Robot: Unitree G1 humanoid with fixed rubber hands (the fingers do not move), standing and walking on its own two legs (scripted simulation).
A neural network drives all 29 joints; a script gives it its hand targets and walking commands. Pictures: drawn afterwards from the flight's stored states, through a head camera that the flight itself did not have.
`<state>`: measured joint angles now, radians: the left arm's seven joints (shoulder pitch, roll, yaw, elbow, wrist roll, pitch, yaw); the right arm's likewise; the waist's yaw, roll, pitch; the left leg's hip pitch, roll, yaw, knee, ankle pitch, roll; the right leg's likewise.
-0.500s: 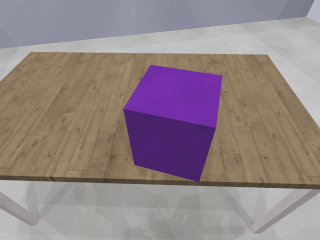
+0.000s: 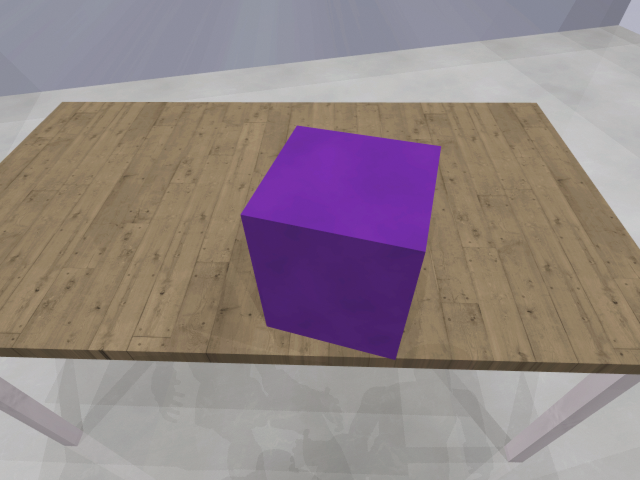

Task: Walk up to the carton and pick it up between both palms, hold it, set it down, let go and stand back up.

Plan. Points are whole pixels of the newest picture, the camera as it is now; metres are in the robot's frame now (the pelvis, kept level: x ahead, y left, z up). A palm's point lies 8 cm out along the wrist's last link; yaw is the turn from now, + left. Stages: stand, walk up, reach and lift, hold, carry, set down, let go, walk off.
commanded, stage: stand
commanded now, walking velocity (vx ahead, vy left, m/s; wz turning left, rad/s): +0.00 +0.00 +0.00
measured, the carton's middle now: (346, 243) +0.43 -0.01 +0.05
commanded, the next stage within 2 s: none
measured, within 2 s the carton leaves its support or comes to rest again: neither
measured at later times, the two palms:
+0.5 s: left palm out of the picture +0.03 +0.25 -0.12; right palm out of the picture +0.02 -0.27 -0.13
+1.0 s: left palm out of the picture +0.04 +0.24 -0.12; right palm out of the picture +0.02 -0.27 -0.13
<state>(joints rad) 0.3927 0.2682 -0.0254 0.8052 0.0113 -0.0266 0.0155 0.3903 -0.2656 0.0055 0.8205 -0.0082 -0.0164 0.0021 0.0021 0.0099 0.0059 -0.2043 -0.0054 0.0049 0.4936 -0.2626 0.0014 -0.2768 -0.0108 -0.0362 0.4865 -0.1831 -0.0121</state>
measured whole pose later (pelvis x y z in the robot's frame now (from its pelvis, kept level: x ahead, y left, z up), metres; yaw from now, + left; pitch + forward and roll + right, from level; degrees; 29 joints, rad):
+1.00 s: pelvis +0.02 -0.02 +0.00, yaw +0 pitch -1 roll +0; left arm 0.36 0.24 -0.02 0.90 0.00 -0.02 0.03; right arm 0.39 -0.24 0.01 0.92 -0.01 -0.01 -0.02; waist 0.01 0.02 0.01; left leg -0.17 0.02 -0.01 0.45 -0.27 -0.02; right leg -0.24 0.01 -0.05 0.46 -0.20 -0.03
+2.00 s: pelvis +0.03 -0.01 +0.00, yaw -1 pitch -1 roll +0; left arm 0.35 0.20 -0.02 0.97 0.00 -0.01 0.04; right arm 0.37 -0.21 0.01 1.00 -0.01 -0.01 -0.04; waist 0.00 0.01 0.02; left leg -0.13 0.03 0.02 0.43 -0.28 -0.02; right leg -0.22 0.02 -0.02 0.44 -0.20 -0.03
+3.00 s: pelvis +0.04 +0.00 +0.00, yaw -3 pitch -1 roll +0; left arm 0.34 0.18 -0.02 1.02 0.00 -0.02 0.05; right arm 0.37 -0.19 0.01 1.03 0.00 -0.01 -0.04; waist 0.00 0.01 0.02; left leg -0.12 0.02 0.05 0.41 -0.28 -0.01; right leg -0.22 0.02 0.00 0.43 -0.20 -0.02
